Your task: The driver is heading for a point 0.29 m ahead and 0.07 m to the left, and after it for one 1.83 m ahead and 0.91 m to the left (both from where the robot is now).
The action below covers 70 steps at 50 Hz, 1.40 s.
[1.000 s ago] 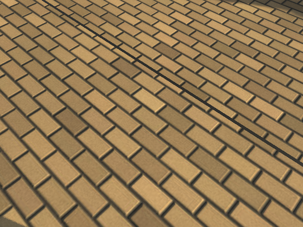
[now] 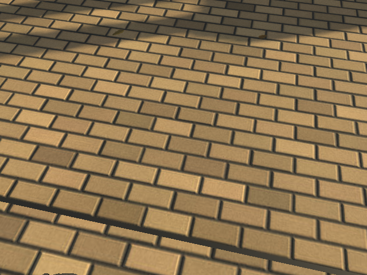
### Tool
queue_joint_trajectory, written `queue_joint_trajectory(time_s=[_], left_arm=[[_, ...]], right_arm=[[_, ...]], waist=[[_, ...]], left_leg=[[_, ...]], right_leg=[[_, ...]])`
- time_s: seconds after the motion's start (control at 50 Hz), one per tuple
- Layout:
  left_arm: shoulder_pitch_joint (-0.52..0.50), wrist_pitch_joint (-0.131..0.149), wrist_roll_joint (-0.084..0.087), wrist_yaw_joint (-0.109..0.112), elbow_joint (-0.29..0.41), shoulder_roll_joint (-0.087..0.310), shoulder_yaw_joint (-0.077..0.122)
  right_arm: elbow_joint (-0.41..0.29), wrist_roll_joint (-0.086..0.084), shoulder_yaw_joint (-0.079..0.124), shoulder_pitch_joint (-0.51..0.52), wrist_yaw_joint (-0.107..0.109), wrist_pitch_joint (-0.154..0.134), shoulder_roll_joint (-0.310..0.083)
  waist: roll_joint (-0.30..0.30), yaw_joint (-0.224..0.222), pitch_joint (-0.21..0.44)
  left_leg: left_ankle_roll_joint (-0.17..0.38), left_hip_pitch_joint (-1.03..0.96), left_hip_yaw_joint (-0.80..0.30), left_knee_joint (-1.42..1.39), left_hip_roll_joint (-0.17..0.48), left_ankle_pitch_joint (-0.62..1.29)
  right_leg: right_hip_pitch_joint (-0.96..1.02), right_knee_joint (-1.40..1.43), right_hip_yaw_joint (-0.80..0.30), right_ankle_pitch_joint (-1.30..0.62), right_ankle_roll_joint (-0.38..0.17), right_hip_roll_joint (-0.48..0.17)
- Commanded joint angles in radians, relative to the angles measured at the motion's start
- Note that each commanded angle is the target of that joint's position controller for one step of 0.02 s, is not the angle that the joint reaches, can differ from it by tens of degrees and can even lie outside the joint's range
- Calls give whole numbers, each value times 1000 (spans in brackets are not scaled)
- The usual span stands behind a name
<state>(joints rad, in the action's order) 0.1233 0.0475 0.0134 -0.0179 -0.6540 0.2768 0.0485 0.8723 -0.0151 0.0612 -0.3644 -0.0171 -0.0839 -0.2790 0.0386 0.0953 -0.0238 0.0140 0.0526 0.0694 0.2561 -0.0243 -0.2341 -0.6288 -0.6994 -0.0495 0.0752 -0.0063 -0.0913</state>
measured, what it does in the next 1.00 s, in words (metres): walks ahead, turning left: right foot, then left foot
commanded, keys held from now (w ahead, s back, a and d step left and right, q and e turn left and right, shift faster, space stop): w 0.10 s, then w+q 0.90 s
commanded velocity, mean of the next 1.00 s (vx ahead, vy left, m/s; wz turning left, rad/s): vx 0.50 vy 0.00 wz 0.36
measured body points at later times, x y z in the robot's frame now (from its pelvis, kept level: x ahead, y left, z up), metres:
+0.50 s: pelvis +0.27 -0.05 +0.00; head +0.28 -0.05 +0.45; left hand +0.26 +0.23 -0.12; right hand +0.46 -0.29 -0.11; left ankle +0.42 +0.14 -0.69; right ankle +0.20 -0.14 -0.74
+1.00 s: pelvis +0.53 +0.05 +0.00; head +0.56 +0.07 +0.44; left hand +0.60 +0.37 -0.09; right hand +0.72 -0.18 -0.11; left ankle +0.48 +0.11 -0.74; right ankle +0.76 -0.07 -0.69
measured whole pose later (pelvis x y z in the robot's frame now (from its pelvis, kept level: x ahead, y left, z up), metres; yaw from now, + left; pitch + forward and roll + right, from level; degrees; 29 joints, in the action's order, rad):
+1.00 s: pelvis +0.53 +0.05 +0.00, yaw +27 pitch +2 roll +0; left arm 0.07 0.10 -0.02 -0.01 -0.71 0.31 0.07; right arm 0.73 -0.02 0.07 -0.32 0.02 -0.05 -0.28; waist 0.03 0.05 -0.03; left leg 0.09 0.22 -0.11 0.44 -0.12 -0.25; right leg -0.64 -0.71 -0.15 -0.09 0.05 -0.08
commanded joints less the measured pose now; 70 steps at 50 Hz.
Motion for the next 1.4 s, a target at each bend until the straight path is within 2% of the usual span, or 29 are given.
queue_joint_trajectory(time_s=[0.02,0.08,0.12,0.14,0.16,0.18,0.2,0.26,0.36,0.56,0.62,0.66,0.68,0.7,0.72,0.74,0.78,0.8,0.88,0.94,1.0,1.18,1.24,1.26,1.28,1.3,1.32,1.34,1.4], left_arm=[[-97,20,7,-12,92,47,7],[-78,21,5,-17,98,81,21],[145,19,-7,-6,32,147,61],[328,14,-20,9,7,230,85],[339,10,-22,7,5,285,87],[334,13,-13,3,5,195,67],[280,18,-9,3,2,156,52],[131,36,-23,-4,0,75,31],[131,70,-34,9,-58,87,48],[243,33,-7,31,-158,152,70],[228,9,-1,42,-162,188,78],[187,-5,3,53,-152,204,78],[176,2,-6,61,-134,194,69],[296,24,-43,40,-92,36,20],[214,66,-10,23,-78,107,29],[98,88,29,14,-39,168,46],[85,94,-4,23,-48,152,47],[106,83,-13,25,-53,155,52],[106,48,-35,23,-47,93,35],[-34,54,-27,20,-5,115,40],[-82,64,-34,-9,1,89,29],[-106,67,-1,-49,6,102,34],[197,71,-23,-39,-92,129,62],[324,65,-25,-32,-107,199,78],[429,51,19,-47,-159,283,103],[401,36,23,-41,-187,259,103],[307,28,-4,-18,-149,138,64],[232,34,-28,-4,-140,103,40],[169,49,-25,15,-193,-21,-2]], right_arm=[[-50,-13,37,24,4,-1,-184],[-31,-20,42,17,9,17,-204],[-26,-21,27,15,13,24,-174],[-55,11,-2,12,14,19,-108],[-71,5,-29,-90,12,-1,-20],[-58,-20,0,-33,8,-11,-132],[-82,-35,12,38,4,-15,-161],[-71,-17,19,53,8,10,-128],[-85,-16,16,89,15,51,-71],[-226,-8,-6,384,-48,29,-34],[-256,-12,12,343,-60,32,-65],[-215,-23,57,118,-47,34,-147],[-180,-17,95,-49,-25,44,-235],[-183,-30,108,-24,-18,43,-318],[-210,-24,79,-48,-20,33,-239],[-208,-15,62,-15,-22,27,-181],[-220,-13,51,100,-25,19,-138],[-233,-3,42,133,-20,16,-116],[-244,19,57,138,4,15,-168],[-193,-13,58,46,39,15,-172],[-195,-5,49,37,58,25,-152],[-196,-5,47,-36,93,70,-119],[-149,8,5,-142,58,73,-8],[-135,-5,-15,-310,40,58,50],[-168,-45,-16,-367,45,36,-6],[-192,-73,-3,-235,61,30,-67],[-217,-51,14,-23,78,36,-127],[-261,-37,16,86,83,45,-130],[-287,-17,7,76,52,58,-16]], waist=[[-122,-18,-21],[-138,-60,-12],[-104,-178,121],[35,-246,276],[267,-181,375],[146,-220,310],[115,-205,183],[79,-111,55],[16,-88,-4],[-24,-188,-102],[30,-136,-33],[55,3,106],[-21,86,206],[-282,-39,290],[-207,9,405],[-166,33,271],[-31,-54,122],[-43,-89,108],[-39,-116,105],[-102,-76,36],[-109,-63,48],[-130,-20,0],[45,-130,169],[259,-109,284],[398,-115,373],[278,-135,267],[33,-179,109],[26,-179,12],[83,-81,-43]], left_leg=[[170,33,-142,-89,261,248],[143,-26,-140,-13,291,355],[93,55,-69,273,215,561],[45,267,-25,611,151,271],[0,596,-76,913,-7,-345],[7,701,-188,1030,36,-346],[17,750,-177,1037,75,-257],[-1,622,-174,918,159,-53],[-27,655,-209,792,152,110],[38,686,-48,356,112,266],[92,578,34,346,36,120],[155,254,52,338,-39,98],[217,-54,-109,286,38,95],[406,-414,-643,217,288,-82],[439,-473,-888,73,345,-162],[377,-385,-734,41,319,-38],[323,-108,-515,55,247,226],[317,-10,-460,42,226,312],[319,174,-368,25,186,454],[255,180,-343,39,126,247],[219,272,-340,124,83,97],[182,135,-565,500,85,-94],[90,499,-382,1015,-59,-459],[21,777,-315,1422,-117,-645],[-17,946,-278,1654,-80,-534],[-31,1085,-218,1703,-34,-371],[-22,1106,-172,1670,15,-245],[-28,1069,-167,1662,33,-174],[13,911,-240,1433,99,-99]], right_leg=[[68,95,40,-47,-9,27],[150,164,60,27,-50,53],[502,214,82,6,-100,84],[799,191,-156,-28,-171,-133],[999,328,-590,184,-303,-327],[935,379,-606,304,-282,-309],[827,391,-454,270,-245,-279],[553,492,-194,99,-194,-170],[504,563,-2,-112,-194,-163],[700,528,223,-248,-142,-181],[777,368,254,-663,-114,-193],[699,61,287,-846,-80,-160],[489,-225,287,-608,-39,-116],[17,-594,213,399,30,90],[-96,-702,-28,520,14,134],[-163,-682,-54,436,-10,83],[-81,-522,-47,321,-11,10],[-5,-466,-55,289,-3,-13],[103,-308,-8,170,58,6],[6,-78,-64,-143,65,14],[125,91,-60,-355,46,64],[150,356,-160,-247,15,2],[779,169,-117,-378,-15,-56],[1052,43,-346,-461,-91,-214],[1122,174,-645,-273,-208,-368],[1035,321,-726,151,-257,-395],[863,396,-594,286,-224,-333],[692,407,-529,154,-238,-318],[443,401,-205,-72,-136,-171]])
Velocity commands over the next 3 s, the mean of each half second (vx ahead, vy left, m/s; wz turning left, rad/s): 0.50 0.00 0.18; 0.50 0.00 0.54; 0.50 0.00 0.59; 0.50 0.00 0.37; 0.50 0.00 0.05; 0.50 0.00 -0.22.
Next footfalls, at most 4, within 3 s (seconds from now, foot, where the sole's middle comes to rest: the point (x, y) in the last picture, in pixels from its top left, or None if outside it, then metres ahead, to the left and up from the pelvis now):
0.12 right None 0.24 -0.14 -0.78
0.68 left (143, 266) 0.52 0.12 -0.78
1.22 right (168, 192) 0.87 0.01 -0.88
1.72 left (88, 183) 0.95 0.37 -0.88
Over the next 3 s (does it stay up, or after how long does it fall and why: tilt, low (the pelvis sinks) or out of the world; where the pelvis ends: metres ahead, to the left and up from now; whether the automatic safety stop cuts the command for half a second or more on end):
stays up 1.33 0.75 -0.10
